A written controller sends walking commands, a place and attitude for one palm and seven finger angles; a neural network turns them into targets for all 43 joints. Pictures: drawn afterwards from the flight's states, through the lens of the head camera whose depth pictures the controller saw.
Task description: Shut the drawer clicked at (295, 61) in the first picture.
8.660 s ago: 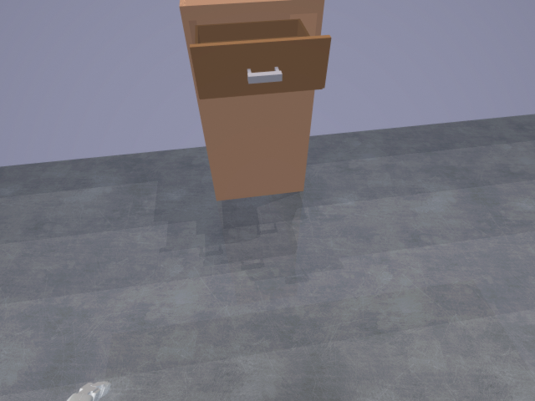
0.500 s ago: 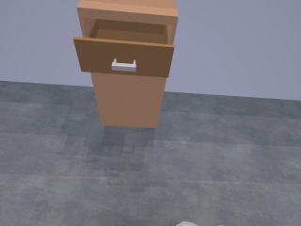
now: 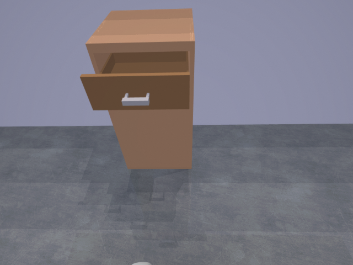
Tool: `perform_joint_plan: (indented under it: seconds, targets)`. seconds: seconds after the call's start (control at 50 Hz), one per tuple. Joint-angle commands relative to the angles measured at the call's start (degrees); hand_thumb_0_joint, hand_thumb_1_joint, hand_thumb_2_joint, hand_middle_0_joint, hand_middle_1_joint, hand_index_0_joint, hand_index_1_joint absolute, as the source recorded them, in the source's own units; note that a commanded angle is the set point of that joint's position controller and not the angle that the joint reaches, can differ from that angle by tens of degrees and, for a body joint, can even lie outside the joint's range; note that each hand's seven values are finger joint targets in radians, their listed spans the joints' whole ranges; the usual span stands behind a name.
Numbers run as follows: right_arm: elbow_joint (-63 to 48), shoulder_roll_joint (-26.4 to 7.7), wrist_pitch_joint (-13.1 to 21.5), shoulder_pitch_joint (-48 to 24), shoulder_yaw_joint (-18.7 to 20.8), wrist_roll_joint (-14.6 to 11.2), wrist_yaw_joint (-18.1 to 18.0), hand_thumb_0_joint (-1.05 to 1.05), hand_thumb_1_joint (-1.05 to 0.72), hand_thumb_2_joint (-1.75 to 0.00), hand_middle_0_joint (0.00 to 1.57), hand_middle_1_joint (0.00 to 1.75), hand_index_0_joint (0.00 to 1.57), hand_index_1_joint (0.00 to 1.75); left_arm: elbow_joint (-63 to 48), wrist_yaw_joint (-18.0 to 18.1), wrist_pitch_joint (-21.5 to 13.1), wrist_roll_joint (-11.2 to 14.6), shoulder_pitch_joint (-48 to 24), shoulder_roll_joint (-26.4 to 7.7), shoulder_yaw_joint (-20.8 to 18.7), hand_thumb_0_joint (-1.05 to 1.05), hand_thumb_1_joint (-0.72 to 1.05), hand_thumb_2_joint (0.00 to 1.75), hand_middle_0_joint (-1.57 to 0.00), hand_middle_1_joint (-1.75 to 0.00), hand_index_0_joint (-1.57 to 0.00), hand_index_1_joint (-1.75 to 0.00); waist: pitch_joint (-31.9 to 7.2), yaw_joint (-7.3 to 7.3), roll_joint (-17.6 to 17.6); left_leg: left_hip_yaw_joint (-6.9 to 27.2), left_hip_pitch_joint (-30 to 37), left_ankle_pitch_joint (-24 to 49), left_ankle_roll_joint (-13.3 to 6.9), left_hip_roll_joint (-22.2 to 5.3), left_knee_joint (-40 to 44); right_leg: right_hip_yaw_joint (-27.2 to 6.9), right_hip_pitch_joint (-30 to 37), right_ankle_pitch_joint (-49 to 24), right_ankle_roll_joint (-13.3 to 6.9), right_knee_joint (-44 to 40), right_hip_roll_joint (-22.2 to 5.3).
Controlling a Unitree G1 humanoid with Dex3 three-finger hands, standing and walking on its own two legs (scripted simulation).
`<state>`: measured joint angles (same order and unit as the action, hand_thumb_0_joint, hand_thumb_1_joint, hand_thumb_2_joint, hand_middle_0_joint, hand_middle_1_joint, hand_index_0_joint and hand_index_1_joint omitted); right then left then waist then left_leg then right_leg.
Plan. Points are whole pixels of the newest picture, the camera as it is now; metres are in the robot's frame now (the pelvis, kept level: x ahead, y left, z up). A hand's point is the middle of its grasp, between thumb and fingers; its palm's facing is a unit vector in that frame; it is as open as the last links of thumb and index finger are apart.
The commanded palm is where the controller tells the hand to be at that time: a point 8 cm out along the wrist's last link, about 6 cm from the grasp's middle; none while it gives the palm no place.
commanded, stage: take the last steps up to it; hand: left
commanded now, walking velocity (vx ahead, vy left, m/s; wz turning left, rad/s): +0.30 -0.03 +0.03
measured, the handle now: (136, 98) +0.70 +0.18 -0.01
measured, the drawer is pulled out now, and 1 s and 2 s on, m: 0.19 0.19 0.19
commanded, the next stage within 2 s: come to a stop and stand still in 0.68 s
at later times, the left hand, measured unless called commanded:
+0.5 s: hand out of the picture +0.12 +0.22 -0.19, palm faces +0.08 -0.99 -0.15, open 7.4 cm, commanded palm none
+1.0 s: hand (138, 194) +0.38 +0.15 -0.17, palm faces +0.00 -0.97 -0.26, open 7.2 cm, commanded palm none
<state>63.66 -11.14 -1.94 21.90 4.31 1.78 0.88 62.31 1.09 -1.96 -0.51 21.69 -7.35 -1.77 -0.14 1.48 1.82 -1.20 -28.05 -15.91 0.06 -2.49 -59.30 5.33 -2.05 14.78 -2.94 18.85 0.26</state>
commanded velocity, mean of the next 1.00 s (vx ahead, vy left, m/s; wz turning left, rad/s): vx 0.11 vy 0.00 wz -0.02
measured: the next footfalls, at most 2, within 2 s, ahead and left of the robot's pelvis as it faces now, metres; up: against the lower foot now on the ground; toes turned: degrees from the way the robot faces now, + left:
left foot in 0.32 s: +0.22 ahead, +0.15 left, +0.00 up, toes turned +8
right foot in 0.82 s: +0.39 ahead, -0.11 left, +0.00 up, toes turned -10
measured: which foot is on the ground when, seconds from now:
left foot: up 0.00-0.30, down 0.32-0.82, up 0.84-1.00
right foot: down 0.00-0.32, up 0.34-0.80, down 0.82-1.00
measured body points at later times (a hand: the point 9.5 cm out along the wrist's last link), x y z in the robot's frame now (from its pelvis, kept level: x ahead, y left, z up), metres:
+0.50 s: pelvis +0.17 +0.06 -0.01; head +0.18 +0.07 +0.44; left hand +0.11 +0.27 -0.18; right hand +0.27 -0.17 -0.14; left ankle +0.18 +0.14 -0.75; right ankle +0.12 -0.07 -0.66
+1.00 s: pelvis +0.28 -0.03 -0.01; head +0.31 -0.06 +0.43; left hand +0.38 +0.20 -0.15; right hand +0.24 -0.24 -0.19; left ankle +0.23 +0.12 -0.68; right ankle +0.35 -0.10 -0.75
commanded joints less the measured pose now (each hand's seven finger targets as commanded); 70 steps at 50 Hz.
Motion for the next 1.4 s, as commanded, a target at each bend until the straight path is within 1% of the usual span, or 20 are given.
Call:
perform_joint_plan:
  seconds: [0.0,0.2,0.26,0.28,0.32,0.34,0.38,0.46,0.7,0.76,0.78,0.8,0.82,0.92,1.06,1.22,1.3,1.32,1.36,1.38]
  targets:
    - [-4.13,-1.57,1.61,-3.83,0.4,-0.1,0.01,0.0,-0.9,-0.9,0.2,0.3,0.2,0.3,-0.26,0.3,-2.46,-0.12,4.22,-5.32,-0.45,0.0,0.9,0.9,-0.2,-0.3,-0.2,-0.3,10.68,-1.18,-8.26,0.33,-9.37,6.11,1.65,-3.18,-3.16,-8.9,-5.45,-0.12,-3.69,-13.74,-13.96]
    - [-8.34,1.39,3.8,-17.96,-1.16,-0.5,0.51,0.0,-0.9,-0.9,0.2,0.3,0.2,0.3,4.79,1.05,-2.44,-1.13,13.02,-5.92,-0.68,0.0,0.9,0.9,-0.2,-0.3,-0.2,-0.3,9.04,-4.7,-10.12,-5.53,-4.64,0.98,-0.53,-1.62,18.18,-7.46,2.91,-27.6,-5.72,-4.7,-14.51]
    - [-5.25,0.0,4.94,-8.11,-0.72,-0.27,-0.51,0.0,-0.9,-0.9,0.2,0.3,0.2,0.3,4.55,0.83,-2.26,-0.83,10.61,-6.92,-1.1,0.0,0.9,0.9,-0.2,-0.3,-0.2,-0.3,3.88,0.51,-8.7,-8.55,13.64,3.59,-2.48,2.86,28.14,-3.93,-1.18,-37.84,-3.83,8.83,-11.87]
    - [-2.92,-2.39,5.43,0.08,-0.12,0.04,-1.14,0.0,-0.9,-0.9,0.2,0.3,0.2,0.3,4.46,0.77,-2.31,-0.51,10.96,-5.7,-1.14,0.0,0.9,0.9,-0.2,-0.3,-0.2,-0.3,-2.04,3.67,-5.12,-5.09,27.5,8.08,-3.57,0.2,31.92,-3.01,-6.8,-33.19,-2.08,21.03,-9.72]
    - [-0.61,-12.55,5.58,11.79,1.77,-0.47,-2.39,0.0,-0.9,-0.9,0.2,0.3,0.2,0.3,1.36,0.12,-2.41,0.24,10.54,-2.34,-0.01,0.0,0.9,0.9,-0.2,-0.3,-0.2,-0.3,-13.06,6.05,12.45,26.28,46.68,24.6,-13.05,-24.73,38.16,-2.38,-29.66,16.46,1.53,50.11,-0.8]
    - [-1.05,-11.5,5.08,8.72,1.71,-0.86,-2.51,0.0,-0.9,-0.9,0.2,0.3,0.2,0.3,0.85,0.43,-1.96,-0.08,7.72,-4.21,-0.93,0.0,0.9,0.9,-0.2,-0.3,-0.2,-0.3,-8.71,4.65,4.04,23.82,40.5,23.52,-14.53,-25.86,40.02,-5.57,-31.13,16.0,0.65,55.09,-3.5]
    - [-2.8,-5.27,5.84,-0.11,0.12,-0.62,-2.8,0.0,-0.9,-0.9,0.2,0.3,0.2,0.3,1.07,-0.14,-1.26,-0.58,2.57,-2.87,-1.44,0.0,0.9,0.9,-0.2,-0.3,-0.2,-0.3,2.63,1.81,2.65,13.88,25.34,24.28,-10.77,-20.32,43.34,-6.0,-31.69,7.47,1.75,56.27,-6.92]
    - [-3.55,-1.2,6.88,-3.61,-1.3,-0.86,-2.59,0.0,-0.9,-0.9,0.2,0.3,0.2,0.3,1.32,-0.97,0.86,-0.85,5.18,-0.74,-1.66,0.0,0.9,0.9,-0.2,-0.3,-0.2,-0.3,4.63,-2.84,4.98,1.3,16.25,26.85,-7.82,-14.57,46.3,-4.38,-26.63,1.38,3.6,49.67,-7.46]
    - [-4.34,-6.29,5.11,-1.05,0.35,0.26,-2.23,0.0,-0.9,-0.9,0.2,0.3,0.2,0.3,-7.1,-2.05,1.3,-0.77,-11.96,-4.89,-1.77,0.0,0.9,0.9,-0.2,-0.3,-0.2,-0.3,7.01,0.03,5.91,-0.83,21.67,23.54,-8.05,-14.66,43.08,0.6,-23.72,-2.54,3.39,19.28,-5.58]
    - [-3.6,-6.01,4.61,-1.26,-0.04,-0.21,-2.04,0.0,-0.9,-0.9,0.2,0.3,0.2,0.3,-4.24,-1.84,0.03,-0.95,-3.11,-7.38,-2.38,0.0,0.9,0.9,-0.2,-0.3,-0.2,-0.3,1.96,-4.45,1.26,-3.38,17.98,21.66,-4.81,-11.01,30.52,1.9,-6.78,-7.45,2.64,10.02,-3.11]
    - [-3.28,-3.6,4.68,-0.01,-0.6,-0.72,-1.74,0.0,-0.9,-0.9,0.2,0.3,0.2,0.3,-2.41,-1.29,-1.03,-1.29,2.12,-11.09,-3.1,0.0,0.9,0.9,-0.2,-0.3,-0.2,-0.3,-2.9,-6.47,-6.52,-6.18,10.72,12.91,-2.19,-6.41,18.41,-6.16,4.47,-17.47,0.72,8.59,-9.75]
    - [-3.97,-0.27,4.45,3.38,-1.48,-1.47,-1.73,0.0,-0.9,-0.9,0.2,0.3,0.2,0.3,-1.73,-0.77,-1.59,-0.93,5.53,-16.23,-3.91,0.0,0.9,0.9,-0.2,-0.3,-0.2,-0.3,-9.33,-5.61,-18.75,-7.37,3.94,-16.91,0.61,0.96,4.2,-22.5,10.99,-37.31,-5.23,4.53,-24.23]
    - [-4.21,-2.1,3.16,2.94,-1.56,-1.86,-2.61,0.0,-0.9,-0.9,0.2,0.3,0.2,0.3,-2.8,-0.25,-1.28,0.18,4.11,-15.84,-2.97,0.0,0.9,0.9,-0.2,-0.3,-0.2,-0.3,-10.28,-4.89,-12.3,-0.05,8.21,-21.66,0.62,-0.39,0.2,-21.47,4.53,-49.9,-8.66,2.84,-26.29]
    - [-1.46,-0.38,0.19,1.34,-1.28,-2.03,-2.82,0.0,-0.9,-0.9,0.2,0.3,0.2,0.3,-6.02,1.77,0.51,-0.5,-10.53,-11.43,-2.08,0.0,0.9,0.9,-0.2,-0.3,-0.2,-0.3,-3.14,-1.32,-4.74,1.74,10.46,-13.81,2.09,-1.43,-0.15,-10.47,-9.95,-45.94,-8.8,2.23,-21.68]
    - [-3.75,-2.44,-2.54,-1.53,0.34,-0.7,-1.63,0.0,-0.9,-0.9,0.2,0.3,0.2,0.3,-6.96,2.13,2.02,-0.73,-10.59,-12.35,-3.43,0.0,0.9,0.9,-0.2,-0.3,-0.2,-0.3,-2.57,-2.38,-9.32,2.87,4.97,-7.77,3.51,0.82,-4.52,-10.94,-11.68,-23.21,-7.14,-2.78,-20.72]
    - [-6.02,-2.37,-1.36,-4.58,-0.03,-0.95,-0.83,0.0,-0.9,-0.9,0.2,0.3,0.2,0.3,-7.24,1.62,3.05,-1.87,-9.54,-14.19,-4.06,0.0,0.9,0.9,-0.2,-0.3,-0.2,-0.3,-2.56,-3.98,-13.48,-0.64,10.55,-11.85,2.2,1.61,14.25,-14.68,-11.44,6.49,-5.45,-9.22,-18.29]
    - [-3.09,-1.28,-0.33,5.09,-0.58,-1.23,-1.03,0.0,-0.9,-0.9,0.2,0.3,0.2,0.3,-6.51,1.45,3.81,-1.54,-11.12,-14.32,-4.18,0.0,0.9,0.9,-0.2,-0.3,-0.2,-0.3,-3.51,0.11,-11.83,-4.36,23.48,-4.72,0.26,3.64,34.6,-11.66,-16.36,11.52,-0.47,-8.98,-14.52]
    - [-2.61,-1.96,-0.08,5.98,-0.68,-1.21,-1.26,0.0,-0.9,-0.9,0.2,0.3,0.2,0.3,-6.14,1.25,4.04,-1.18,-10.35,-13.18,-3.52,0.0,0.9,0.9,-0.2,-0.3,-0.2,-0.3,-2.83,0.25,-7.95,-3.04,26.82,-2.66,-0.05,2.59,41.11,-9.39,-19.25,13.26,1.76,-4.18,-11.86]
    - [-6.11,-7.73,0.26,0.28,0.08,-0.13,-1.89,0.0,-0.9,-0.9,0.2,0.3,0.2,0.3,-6.83,0.76,4.79,0.12,-9.59,-6.7,-2.36,0.0,0.9,0.9,-0.2,-0.3,-0.2,-0.3,5.87,-0.68,16.15,18.02,10.67,-20.49,-5.1,-14.35,55.39,-0.75,-25.66,10.22,5.13,17.3,-2.74]
    - [-8.67,-8.52,0.07,-6.86,-0.46,-0.1,-2.4,0.0,-0.9,-0.9,0.2,0.3,0.2,0.3,-6.28,0.74,5.13,-0.24,-9.67,-7.36,-2.43,0.0,0.9,0.9,-0.2,-0.3,-0.2,-0.3,10.03,-2.17,13.89,18.95,-1.57,-21.5,-6.9,-17.07,58.45,-4.41,-22.02,8.75,4.13,25.47,-2.85]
